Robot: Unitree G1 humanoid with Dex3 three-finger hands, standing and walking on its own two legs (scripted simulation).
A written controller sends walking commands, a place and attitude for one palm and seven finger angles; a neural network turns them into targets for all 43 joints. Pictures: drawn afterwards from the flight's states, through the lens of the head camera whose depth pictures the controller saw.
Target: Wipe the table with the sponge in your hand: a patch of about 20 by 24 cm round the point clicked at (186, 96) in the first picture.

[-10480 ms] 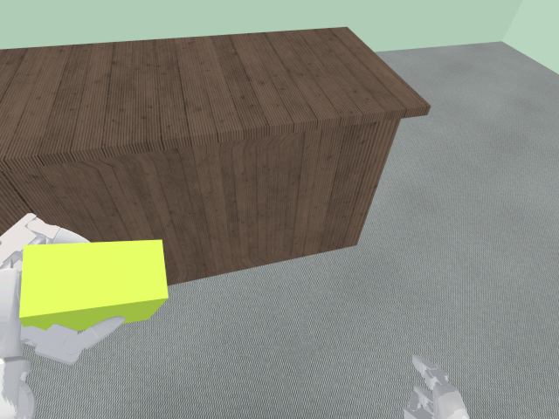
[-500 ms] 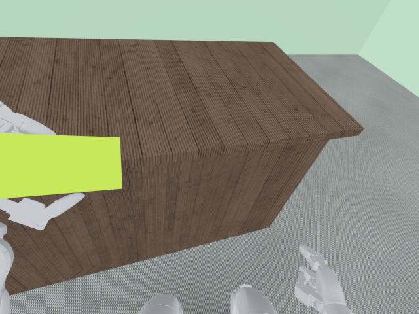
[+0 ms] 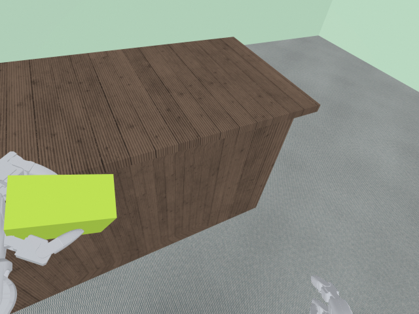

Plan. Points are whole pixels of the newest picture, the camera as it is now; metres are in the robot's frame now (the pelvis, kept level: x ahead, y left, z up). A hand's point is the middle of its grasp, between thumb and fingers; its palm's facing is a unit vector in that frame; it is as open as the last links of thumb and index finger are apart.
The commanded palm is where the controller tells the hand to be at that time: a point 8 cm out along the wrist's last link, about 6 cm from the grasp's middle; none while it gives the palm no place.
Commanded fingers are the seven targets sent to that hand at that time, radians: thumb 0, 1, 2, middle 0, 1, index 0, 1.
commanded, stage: come to a stop and stand still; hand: left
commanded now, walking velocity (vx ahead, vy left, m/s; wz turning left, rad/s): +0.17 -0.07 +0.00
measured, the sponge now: (78, 207) +0.23 +0.23 +0.13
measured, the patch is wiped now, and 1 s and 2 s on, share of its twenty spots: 0.00 0.00 0.00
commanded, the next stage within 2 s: look again from close up in 1.36 s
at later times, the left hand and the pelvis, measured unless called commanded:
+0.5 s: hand (59, 230) +0.19 +0.23 +0.14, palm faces +0.51 -0.78 -0.37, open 10.5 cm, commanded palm +0.13 +0.26 +0.19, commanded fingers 0.00 0.10 1.30 -1.20 -1.60 -1.20 -1.60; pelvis +0.00 -0.04 +0.01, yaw +6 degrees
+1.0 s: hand (26, 221) +0.19 +0.27 +0.15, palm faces +0.51 -0.79 -0.35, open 10.6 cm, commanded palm +0.14 +0.30 +0.19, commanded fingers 0.00 0.10 1.30 -1.20 -1.60 -1.20 -1.60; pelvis +0.01 +0.00 +0.01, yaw +6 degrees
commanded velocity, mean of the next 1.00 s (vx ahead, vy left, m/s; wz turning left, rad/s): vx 0.01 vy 0.03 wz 0.00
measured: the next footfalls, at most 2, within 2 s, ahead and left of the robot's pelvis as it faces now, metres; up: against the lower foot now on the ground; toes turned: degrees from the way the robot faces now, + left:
left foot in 0.02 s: +0.08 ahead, +0.14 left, +0.00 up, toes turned +0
right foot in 0.26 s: +0.07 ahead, -0.09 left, +0.00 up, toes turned +2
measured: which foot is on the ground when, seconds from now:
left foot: up 0.00-0.00, down 0.02-0.26, up 0.28-0.58, down 0.60-1.00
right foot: down 0.00-0.02, up 0.04-0.24, down 0.26-1.00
